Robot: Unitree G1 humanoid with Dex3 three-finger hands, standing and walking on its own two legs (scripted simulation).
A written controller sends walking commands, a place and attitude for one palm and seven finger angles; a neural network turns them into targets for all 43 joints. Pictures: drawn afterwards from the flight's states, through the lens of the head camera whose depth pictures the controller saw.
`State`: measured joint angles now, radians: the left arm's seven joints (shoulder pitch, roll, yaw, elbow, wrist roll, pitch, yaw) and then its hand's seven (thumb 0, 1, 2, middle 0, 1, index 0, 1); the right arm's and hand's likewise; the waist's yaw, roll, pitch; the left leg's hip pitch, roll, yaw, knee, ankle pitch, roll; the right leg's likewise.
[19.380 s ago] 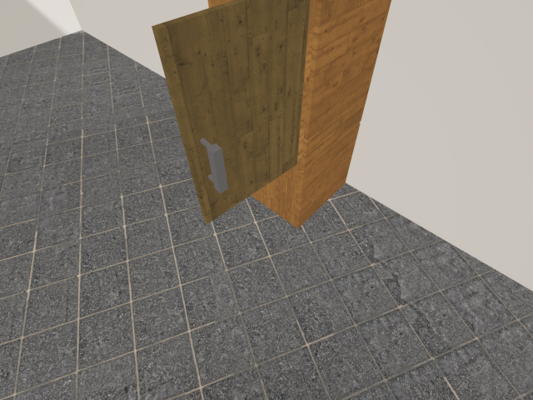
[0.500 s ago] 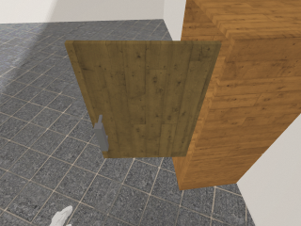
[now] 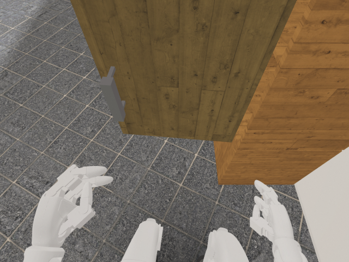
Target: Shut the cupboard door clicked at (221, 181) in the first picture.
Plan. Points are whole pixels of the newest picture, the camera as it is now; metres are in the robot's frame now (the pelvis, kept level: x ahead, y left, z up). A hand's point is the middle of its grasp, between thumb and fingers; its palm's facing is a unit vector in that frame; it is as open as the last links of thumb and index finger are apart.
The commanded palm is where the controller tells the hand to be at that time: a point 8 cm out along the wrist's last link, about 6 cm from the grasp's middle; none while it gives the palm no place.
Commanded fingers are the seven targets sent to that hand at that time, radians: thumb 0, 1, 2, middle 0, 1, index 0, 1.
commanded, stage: raise the hand and make a fist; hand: left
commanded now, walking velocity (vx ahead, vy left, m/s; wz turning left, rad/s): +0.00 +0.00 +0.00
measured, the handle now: (116, 94) +0.50 +0.23 +0.04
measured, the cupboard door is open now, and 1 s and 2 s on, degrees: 85 85 85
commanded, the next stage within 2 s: bring the fist close to the handle in 1.28 s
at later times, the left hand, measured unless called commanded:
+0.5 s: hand (89, 195) +0.22 +0.20 +0.06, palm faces +0.03 -1.00 -0.03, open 3.2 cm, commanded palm +0.20 +0.25 +0.06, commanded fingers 0.00 0.90 0.90 -1.25 -1.44 -1.25 -1.44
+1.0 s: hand (86, 184) +0.25 +0.21 +0.06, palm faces +0.02 -1.00 -0.03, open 3.1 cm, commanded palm +0.22 +0.26 +0.06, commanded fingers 0.00 0.90 0.90 -1.30 -1.50 -1.30 -1.50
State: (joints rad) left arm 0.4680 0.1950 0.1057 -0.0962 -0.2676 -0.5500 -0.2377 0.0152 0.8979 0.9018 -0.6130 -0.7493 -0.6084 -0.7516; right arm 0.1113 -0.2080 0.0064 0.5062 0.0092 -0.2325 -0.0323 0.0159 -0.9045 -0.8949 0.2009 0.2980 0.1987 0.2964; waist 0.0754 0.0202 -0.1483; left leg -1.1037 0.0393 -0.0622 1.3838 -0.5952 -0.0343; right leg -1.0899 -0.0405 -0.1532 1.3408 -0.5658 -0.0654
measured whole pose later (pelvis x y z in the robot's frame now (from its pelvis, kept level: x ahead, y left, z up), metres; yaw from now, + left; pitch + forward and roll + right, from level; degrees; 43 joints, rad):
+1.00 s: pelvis +0.02 +0.03 +0.01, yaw -1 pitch +20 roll -3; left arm 0.38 0.22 0.15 -0.03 -0.27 -0.44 -0.22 0.01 0.90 0.90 -1.30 -1.50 -1.29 -1.50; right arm 0.22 -0.24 0.00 0.49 0.01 -0.14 -0.04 0.02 -0.90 -0.89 0.20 0.30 0.20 0.30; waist 0.01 0.02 -0.17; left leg -1.07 0.03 -0.02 1.33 -0.60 0.01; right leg -1.06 -0.04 -0.11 1.28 -0.55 -0.02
